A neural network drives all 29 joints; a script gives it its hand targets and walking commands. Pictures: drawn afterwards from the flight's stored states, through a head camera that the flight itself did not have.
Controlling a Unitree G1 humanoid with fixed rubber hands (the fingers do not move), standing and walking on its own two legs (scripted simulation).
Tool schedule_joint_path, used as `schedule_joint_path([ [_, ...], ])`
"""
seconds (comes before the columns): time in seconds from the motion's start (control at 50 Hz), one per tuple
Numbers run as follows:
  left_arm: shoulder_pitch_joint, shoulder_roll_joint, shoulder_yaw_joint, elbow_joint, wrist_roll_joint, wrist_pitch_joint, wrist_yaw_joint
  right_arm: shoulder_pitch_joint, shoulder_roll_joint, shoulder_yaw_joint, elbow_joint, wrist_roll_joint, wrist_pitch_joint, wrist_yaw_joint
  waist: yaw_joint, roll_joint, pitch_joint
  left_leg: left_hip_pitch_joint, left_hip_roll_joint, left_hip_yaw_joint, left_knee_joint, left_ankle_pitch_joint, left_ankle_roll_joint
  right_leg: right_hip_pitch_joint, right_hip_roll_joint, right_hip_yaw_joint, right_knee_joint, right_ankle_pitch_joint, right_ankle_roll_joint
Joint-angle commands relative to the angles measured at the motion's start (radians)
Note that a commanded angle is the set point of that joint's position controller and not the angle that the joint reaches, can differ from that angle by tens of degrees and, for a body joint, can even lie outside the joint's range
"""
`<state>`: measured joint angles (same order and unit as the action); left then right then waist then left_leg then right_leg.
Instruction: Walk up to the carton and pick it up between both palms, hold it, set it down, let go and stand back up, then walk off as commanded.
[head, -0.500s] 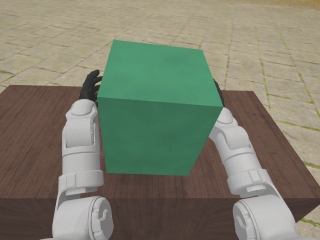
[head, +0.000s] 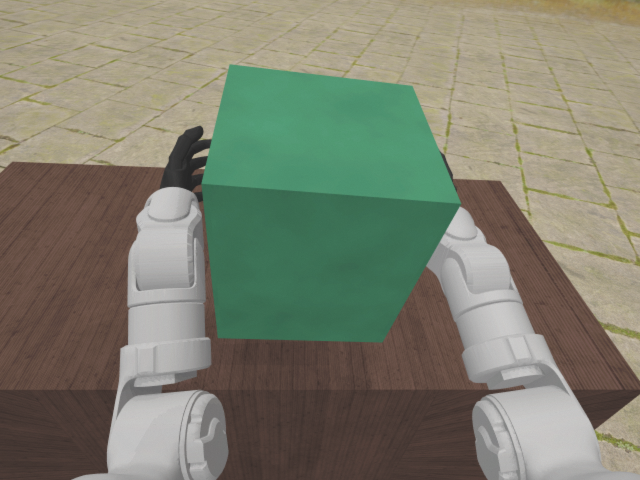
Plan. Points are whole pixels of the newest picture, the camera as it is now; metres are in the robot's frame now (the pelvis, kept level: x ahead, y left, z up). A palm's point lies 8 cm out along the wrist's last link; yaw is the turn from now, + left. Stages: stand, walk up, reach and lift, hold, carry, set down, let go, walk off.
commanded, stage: hold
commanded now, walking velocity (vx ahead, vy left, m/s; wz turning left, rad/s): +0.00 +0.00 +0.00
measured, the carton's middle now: (312, 215) +0.37 +0.00 +0.18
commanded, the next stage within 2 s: none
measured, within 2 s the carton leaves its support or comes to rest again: neither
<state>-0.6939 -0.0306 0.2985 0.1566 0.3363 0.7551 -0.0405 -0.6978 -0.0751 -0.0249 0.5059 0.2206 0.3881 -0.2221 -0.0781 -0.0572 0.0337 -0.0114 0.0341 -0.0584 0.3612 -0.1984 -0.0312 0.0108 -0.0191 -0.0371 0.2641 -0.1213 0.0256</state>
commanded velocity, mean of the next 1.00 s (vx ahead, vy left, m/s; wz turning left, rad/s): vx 0.00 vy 0.00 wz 0.00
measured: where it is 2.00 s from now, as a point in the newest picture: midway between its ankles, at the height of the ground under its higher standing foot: outside the picture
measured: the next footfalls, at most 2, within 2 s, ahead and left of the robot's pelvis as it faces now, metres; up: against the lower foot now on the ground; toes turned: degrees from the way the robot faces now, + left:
none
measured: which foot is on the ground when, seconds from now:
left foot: down 0.00-1.00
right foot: down 0.00-1.00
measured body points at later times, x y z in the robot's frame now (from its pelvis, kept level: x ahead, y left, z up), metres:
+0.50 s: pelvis +0.01 -0.01 +0.00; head -0.05 +0.02 +0.45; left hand +0.38 +0.16 +0.21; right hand +0.39 -0.14 +0.20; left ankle +0.01 +0.14 -0.75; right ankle +0.03 -0.14 -0.75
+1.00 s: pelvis +0.00 -0.01 +0.00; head -0.05 +0.03 +0.45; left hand +0.38 +0.16 +0.21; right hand +0.38 -0.14 +0.21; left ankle +0.01 +0.14 -0.75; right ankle +0.03 -0.14 -0.75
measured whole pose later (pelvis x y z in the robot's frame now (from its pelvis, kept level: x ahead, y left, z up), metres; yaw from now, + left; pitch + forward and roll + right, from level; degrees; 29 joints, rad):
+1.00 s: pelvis +0.00 -0.01 +0.00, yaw +1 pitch -7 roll -1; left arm -0.65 0.00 0.29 0.08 0.30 0.78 -0.05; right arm -0.69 -0.06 0.00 0.44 0.24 0.43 -0.24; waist -0.08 -0.06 0.00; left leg -0.04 0.05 -0.08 0.37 -0.20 -0.05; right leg 0.00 -0.01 -0.05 0.26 -0.12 0.02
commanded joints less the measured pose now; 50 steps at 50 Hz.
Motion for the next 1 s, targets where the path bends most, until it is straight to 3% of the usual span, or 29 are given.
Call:
schedule_joint_path([
  [0.0,-0.596,-0.573,-0.455,-0.07,-0.165,-0.047,-0.136,-0.853,0.609,0.363,-0.324,0.076,-0.057,0.119,0.012,0.048,-0.372,-0.048,-0.083,0.086,-0.082,0.164,-0.003,0.187,0.093,-0.052,0.004,0.055,0.004],
  [0.02,-0.646,-0.584,-0.505,-0.14,-0.199,-0.056,-0.125,-0.929,0.613,0.398,-0.422,0.107,-0.076,0.117,0.02,0.089,-0.501,-0.004,-0.087,0.084,-0.057,0.255,-0.013,0.176,0.099,-0.054,0.019,0.105,0.012],
  [0.06,-0.637,-0.574,-0.498,-0.118,-0.197,-0.062,-0.126,-0.867,0.629,0.414,-0.379,0.128,-0.055,0.102,0.001,0.08,-0.484,0.009,-0.099,0.082,-0.038,0.293,-0.006,0.183,0.1,-0.035,0.014,0.197,0.016],
  [0.12,-0.544,-0.532,-0.425,-0.069,-0.141,-0.04,-0.135,-0.866,0.613,0.413,-0.358,0.118,-0.034,0.087,0.019,0.064,-0.38,-0.036,-0.102,0.082,-0.049,0.276,0.005,0.206,0.094,-0.03,0.013,0.203,0.025],
  [0.14,-0.573,-0.535,-0.43,-0.077,-0.148,-0.038,-0.14,-0.801,0.612,0.377,-0.284,0.09,-0.022,0.09,0.003,0.097,-0.345,-0.041,-0.104,0.09,-0.059,0.237,-0.004,0.18,0.085,-0.032,0.01,0.164,0.02],
  [0.16,-0.591,-0.514,-0.41,-0.079,-0.14,-0.043,-0.152,-0.786,0.611,0.369,-0.251,0.096,-0.014,0.093,0.005,0.067,-0.329,-0.055,-0.097,0.092,-0.077,0.195,0.003,0.181,0.083,-0.026,0.007,0.136,0.023],
  [0.18,-0.608,-0.524,-0.416,-0.086,-0.159,-0.046,-0.152,-0.866,0.628,0.395,-0.35,0.088,-0.033,0.091,0.016,0.042,-0.381,-0.059,-0.101,0.094,-0.075,0.171,0.008,0.197,0.079,-0.041,0.006,0.119,0.03],
  [0.2,-0.692,-0.528,-0.463,-0.134,-0.183,-0.066,-0.152,-0.854,0.65,0.384,-0.335,0.084,-0.034,0.091,-0.013,0.067,-0.421,-0.066,-0.109,0.083,-0.062,0.178,0.007,0.194,0.07,-0.031,0.01,0.139,0.033],
  [0.22,-0.67,-0.542,-0.442,-0.043,-0.166,-0.058,-0.151,-0.897,0.631,0.356,-0.302,0.076,-0.033,0.093,-0.003,0.076,-0.33,-0.095,-0.1,0.075,-0.087,0.1,0.008,0.134,0.074,-0.033,-0.005,0.031,0.024],
  [0.28,-0.657,-0.539,-0.468,-0.091,-0.203,-0.064,-0.159,-0.891,0.659,0.364,-0.372,0.077,-0.041,0.082,-0.018,0.041,-0.411,-0.058,-0.1,0.084,-0.065,0.161,0.014,0.174,0.074,-0.035,0.004,0.156,0.03],
  [0.32,-0.642,-0.56,-0.471,-0.136,-0.187,-0.071,-0.154,-0.847,0.675,0.41,-0.366,0.1,-0.033,0.076,-0.006,0.095,-0.447,-0.027,-0.103,0.079,-0.035,0.296,-0.002,0.204,0.08,-0.026,0.033,0.268,0.026],
  [0.36,-0.592,-0.51,-0.457,-0.094,-0.179,-0.052,-0.166,-0.789,0.63,0.392,-0.32,0.091,-0.004,0.066,-0.034,0.08,-0.392,-0.044,-0.11,0.07,-0.039,0.264,-0.001,0.229,0.075,-0.023,0.028,0.302,0.032],
  [0.38,-0.584,-0.498,-0.424,-0.108,-0.178,-0.05,-0.168,-0.792,0.639,0.401,-0.329,0.088,-0.003,0.06,-0.013,0.039,-0.407,-0.046,-0.106,0.076,-0.04,0.262,0.007,0.243,0.066,-0.018,0.033,0.336,0.044],
  [0.4,-0.596,-0.49,-0.396,-0.032,-0.153,-0.038,-0.177,-0.803,0.616,0.353,-0.294,0.075,0.007,0.062,-0.031,0.07,-0.314,-0.088,-0.115,0.078,-0.067,0.147,0.007,0.208,0.06,-0.023,0.002,0.196,0.036],
  [0.44,-0.588,-0.47,-0.353,-0.032,-0.118,-0.025,-0.182,-0.823,0.609,0.357,-0.28,0.07,0.005,0.074,0.001,0.064,-0.291,-0.102,-0.101,0.083,-0.094,0.113,0.016,0.187,0.065,-0.033,0.004,0.106,0.036],
  [0.54,-0.651,-0.571,-0.536,-0.217,-0.231,-0.06,-0.155,-0.906,0.653,0.459,-0.496,0.151,-0.039,0.066,-0.007,0.117,-0.525,0.042,-0.104,0.069,0.003,0.457,-0.041,0.216,0.107,-0.042,0.04,0.305,0.024],
  [0.56,-0.63,-0.561,-0.537,-0.222,-0.238,-0.059,-0.147,-0.862,0.643,0.464,-0.509,0.156,-0.026,0.066,-0.015,0.094,-0.542,0.042,-0.104,0.069,0.001,0.455,-0.035,0.233,0.109,-0.041,0.043,0.332,0.032],
  [0.6,-0.572,-0.558,-0.513,-0.198,-0.198,-0.042,-0.141,-0.77,0.614,0.435,-0.401,0.146,-0.009,0.067,-0.019,0.141,-0.441,0.057,-0.093,0.067,0.002,0.449,-0.049,0.173,0.11,-0.041,0.032,0.263,0.022],
  [0.66,-0.54,-0.543,-0.503,-0.16,-0.203,-0.03,-0.147,-0.798,0.569,0.391,-0.416,0.126,-0.006,0.076,-0.029,0.11,-0.368,-0.003,-0.083,0.061,-0.026,0.36,-0.048,0.171,0.112,-0.047,0.01,0.148,0.01],
  [0.7,-0.552,-0.546,-0.457,-0.124,-0.161,-0.01,-0.155,-0.828,0.571,0.385,-0.36,0.114,0.0,0.084,-0.005,0.111,-0.312,-0.023,-0.09,0.073,-0.052,0.305,-0.039,0.155,0.099,-0.046,0.006,0.1,0.014],
  [0.74,-0.591,-0.52,-0.392,-0.105,-0.137,-0.017,-0.161,-0.834,0.596,0.37,-0.292,0.092,0.005,0.104,0.024,0.044,-0.263,-0.078,-0.082,0.085,-0.103,0.172,-0.014,0.144,0.095,-0.049,0.002,0.017,0.022],
  [0.76,-0.666,-0.522,-0.414,-0.093,-0.152,-0.029,-0.161,-0.876,0.587,0.358,-0.304,0.072,-0.007,0.114,0.017,0.046,-0.281,-0.09,-0.078,0.077,-0.104,0.119,-0.008,0.104,0.092,-0.049,-0.001,-0.036,0.008],
  [0.78,-0.656,-0.552,-0.443,-0.053,-0.167,-0.028,-0.162,-0.858,0.59,0.311,-0.259,0.073,-0.009,0.112,-0.012,0.092,-0.249,-0.104,-0.07,0.079,-0.105,0.113,-0.025,0.104,0.093,-0.045,0.0,-0.039,-0.003],
  [0.8,-0.617,-0.558,-0.437,-0.061,-0.159,-0.023,-0.161,-0.861,0.601,0.336,-0.289,0.076,-0.017,0.113,0.008,0.074,-0.289,-0.061,-0.073,0.089,-0.096,0.179,-0.023,0.129,0.101,-0.053,0.0,0.013,0.003],
  [0.86,-0.589,-0.569,-0.505,-0.142,-0.186,-0.03,-0.147,-0.805,0.593,0.367,-0.352,0.119,-0.02,0.1,-0.02,0.149,-0.39,0.039,-0.085,0.065,-0.022,0.4,-0.055,0.148,0.103,-0.044,0.007,0.175,-0.002],
  [0.88,-0.644,-0.594,-0.532,-0.186,-0.223,-0.047,-0.147,-0.876,0.632,0.392,-0.421,0.126,-0.038,0.091,-0.027,0.137,-0.508,0.056,-0.095,0.073,0.004,0.441,-0.043,0.169,0.101,-0.037,0.009,0.225,0.011],
  [0.9,-0.641,-0.587,-0.559,-0.194,-0.225,-0.047,-0.139,-0.821,0.603,0.378,-0.376,0.123,-0.028,0.087,-0.049,0.173,-0.477,0.068,-0.089,0.066,0.011,0.45,-0.063,0.151,0.106,-0.038,0.018,0.222,0.003],
  [0.94,-0.594,-0.571,-0.54,-0.196,-0.223,-0.048,-0.132,-0.83,0.619,0.421,-0.456,0.142,-0.025,0.085,-0.022,0.128,-0.502,0.057,-0.091,0.065,0.012,0.432,-0.041,0.176,0.106,-0.034,0.021,0.249,0.011],
  [0.98,-0.604,-0.557,-0.493,-0.161,-0.177,-0.042,-0.139,-0.773,0.617,0.38,-0.313,0.103,-0.003,0.086,-0.021,0.141,-0.382,-0.009,-0.099,0.08,-0.025,0.311,-0.036,0.172,0.091,-0.033,0.012,0.159,0.005],
])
